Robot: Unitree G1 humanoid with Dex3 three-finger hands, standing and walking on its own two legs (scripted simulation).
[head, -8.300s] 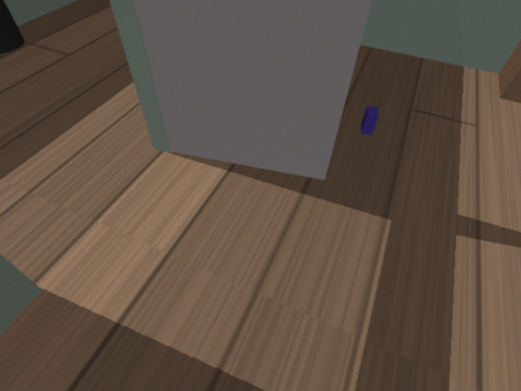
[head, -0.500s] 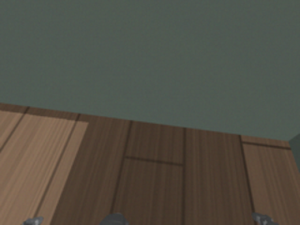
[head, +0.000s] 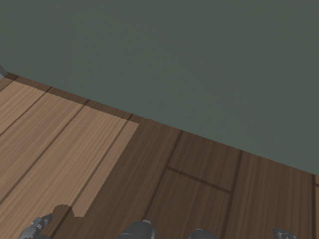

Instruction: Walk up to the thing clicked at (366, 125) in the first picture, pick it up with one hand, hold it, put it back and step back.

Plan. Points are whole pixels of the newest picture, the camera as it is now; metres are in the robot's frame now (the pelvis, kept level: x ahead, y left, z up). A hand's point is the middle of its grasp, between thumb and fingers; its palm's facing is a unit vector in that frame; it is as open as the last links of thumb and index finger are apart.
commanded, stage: walk up
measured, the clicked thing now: out of the picture -1.59 +0.69 -0.68
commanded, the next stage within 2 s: stand in 1.50 s
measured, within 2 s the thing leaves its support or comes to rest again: neither
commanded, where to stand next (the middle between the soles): +0.09 +0.01 m, yaw +20 degrees
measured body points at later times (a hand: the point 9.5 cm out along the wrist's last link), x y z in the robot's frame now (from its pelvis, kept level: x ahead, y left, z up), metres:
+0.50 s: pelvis +0.01 +0.03 +0.00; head +0.03 +0.06 +0.45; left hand -0.01 +0.35 -0.13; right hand +0.16 -0.28 -0.08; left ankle +0.00 +0.14 -0.71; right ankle +0.05 -0.11 -0.68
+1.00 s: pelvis +0.01 +0.02 +0.00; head +0.03 +0.02 +0.45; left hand -0.04 +0.36 -0.11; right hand +0.21 -0.23 -0.12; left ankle -0.02 +0.14 -0.71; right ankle +0.08 -0.10 -0.71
